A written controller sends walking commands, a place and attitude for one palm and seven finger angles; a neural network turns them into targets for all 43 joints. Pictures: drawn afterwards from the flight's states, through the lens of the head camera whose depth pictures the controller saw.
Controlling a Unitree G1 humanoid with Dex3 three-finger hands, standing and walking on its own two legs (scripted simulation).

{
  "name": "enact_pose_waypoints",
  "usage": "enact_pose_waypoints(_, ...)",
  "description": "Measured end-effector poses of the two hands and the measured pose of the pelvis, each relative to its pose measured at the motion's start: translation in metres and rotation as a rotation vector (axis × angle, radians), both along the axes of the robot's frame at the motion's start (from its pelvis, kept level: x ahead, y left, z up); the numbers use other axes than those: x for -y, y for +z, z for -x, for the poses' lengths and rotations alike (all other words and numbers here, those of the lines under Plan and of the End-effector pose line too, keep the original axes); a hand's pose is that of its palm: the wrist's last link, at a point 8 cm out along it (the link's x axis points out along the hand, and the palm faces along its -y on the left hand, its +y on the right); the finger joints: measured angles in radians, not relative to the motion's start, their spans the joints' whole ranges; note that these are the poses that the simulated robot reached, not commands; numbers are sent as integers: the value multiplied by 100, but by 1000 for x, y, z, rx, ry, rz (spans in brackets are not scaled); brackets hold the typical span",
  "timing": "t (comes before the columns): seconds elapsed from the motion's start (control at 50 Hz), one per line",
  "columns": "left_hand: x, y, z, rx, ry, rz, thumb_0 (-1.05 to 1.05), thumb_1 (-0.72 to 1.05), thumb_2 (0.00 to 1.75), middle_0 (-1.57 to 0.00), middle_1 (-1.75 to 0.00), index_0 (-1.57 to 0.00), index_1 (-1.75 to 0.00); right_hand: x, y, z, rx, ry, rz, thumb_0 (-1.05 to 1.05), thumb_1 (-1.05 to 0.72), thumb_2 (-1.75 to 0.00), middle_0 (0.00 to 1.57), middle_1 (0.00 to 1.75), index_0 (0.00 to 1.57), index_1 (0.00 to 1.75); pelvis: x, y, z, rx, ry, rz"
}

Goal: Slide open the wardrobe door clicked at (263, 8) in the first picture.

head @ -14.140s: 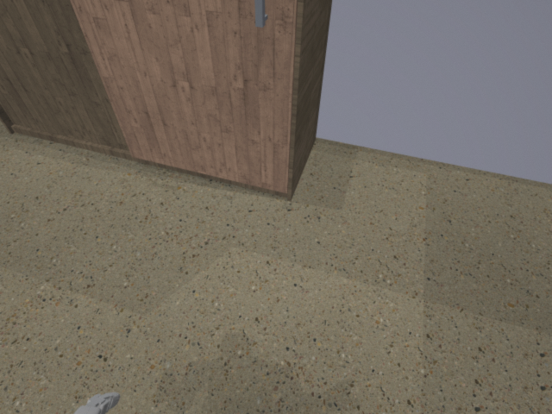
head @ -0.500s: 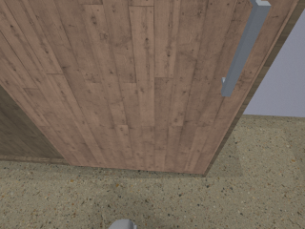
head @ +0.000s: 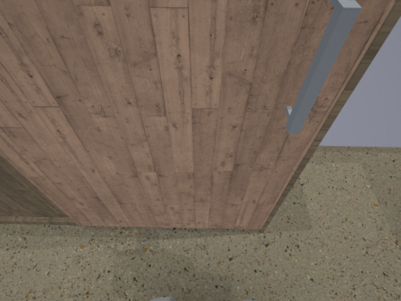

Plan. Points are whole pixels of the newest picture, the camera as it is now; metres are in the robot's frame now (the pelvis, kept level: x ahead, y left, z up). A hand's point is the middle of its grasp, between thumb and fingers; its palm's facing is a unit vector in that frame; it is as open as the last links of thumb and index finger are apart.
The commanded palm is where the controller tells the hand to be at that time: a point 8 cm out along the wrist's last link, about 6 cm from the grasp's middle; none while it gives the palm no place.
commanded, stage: come to a stop and stand still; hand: right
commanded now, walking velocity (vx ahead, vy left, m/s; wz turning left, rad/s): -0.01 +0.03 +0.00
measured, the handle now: (310, 73) +0.47 -0.17 +0.21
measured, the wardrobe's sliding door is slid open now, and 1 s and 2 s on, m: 0.00 0.00 0.00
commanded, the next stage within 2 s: look again from close up in 1.46 s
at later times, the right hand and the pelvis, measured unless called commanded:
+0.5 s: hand out of the picture -0.04 -0.17 -0.16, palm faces +0.03 +0.98 -0.19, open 7.4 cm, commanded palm none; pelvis -0.04 +0.00 +0.01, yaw +0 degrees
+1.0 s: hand out of the picture -0.04 -0.19 -0.17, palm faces -0.02 +0.98 -0.20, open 7.4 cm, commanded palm none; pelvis -0.04 -0.02 +0.00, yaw +1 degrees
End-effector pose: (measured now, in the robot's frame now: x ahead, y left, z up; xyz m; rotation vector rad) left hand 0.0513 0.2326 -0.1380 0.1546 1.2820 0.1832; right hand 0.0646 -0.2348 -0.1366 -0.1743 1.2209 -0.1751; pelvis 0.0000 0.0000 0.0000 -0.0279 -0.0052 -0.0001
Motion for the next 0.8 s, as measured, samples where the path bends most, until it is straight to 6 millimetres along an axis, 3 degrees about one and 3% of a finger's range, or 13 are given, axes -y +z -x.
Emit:
enact_pose_waypoints(0.08, 9, 5, -8, 63, -16, -34, 1, 93, 90, -19, -30, -20, -30, 18, -14, 23, -46, -27, -17, 0, -91, -90, 20, 30, 21, 30, 14, -6, 5, 18, 3, -9)
enact_pose_waypoints(0.16, 24, 12, -1, 61, -44, -23, 1, 92, 90, -19, -30, -20, -30, 26, -10, 44, -87, -54, -19, 0, -91, -90, 20, 30, 20, 30, 19, 1, 9, 19, 2, -12)
enact_pose_waypoints(0.36, 23, -3, 19, 55, -24, 43, 0, 94, 90, -20, -30, -20, -30, 4, 1, 96, -159, -36, -11, 0, -91, -90, 20, 30, 20, 30, 11, 2, 30, 9, 13, -3)
enact_pose_waypoints(0.46, 13, -3, 43, 24, -4, 45, 0, 94, 90, -20, -30, -20, -30, -12, 4, 111, -167, -22, -32, 0, -91, -90, 20, 30, 20, 30, 6, 6, 37, 26, 4, -10)
enact_pose_waypoints(0.58, 8, -1, 83, -63, 8, 39, 1, 93, 90, -20, -30, -20, -30, -24, -1, 114, -151, -17, -61, 1, -91, -90, 20, 30, 20, 30, -1, 7, 42, 38, 2, -18)
enact_pose_waypoints(0.7, 14, -1, 122, -157, 30, 50, 1, 92, 90, -20, -30, -20, -30, -26, -3, 117, -157, -17, -69, 1, -91, -90, 20, 30, 20, 30, -4, 8, 45, 34, -1, -23)
enact_pose_waypoints(0.8, 24, -1, 142, -210, 47, 69, 1, 91, 90, -20, -30, -20, -30, -26, -3, 120, -173, -20, -70, 1, -91, -90, 20, 30, 20, 30, -3, 8, 44, 29, -1, -24)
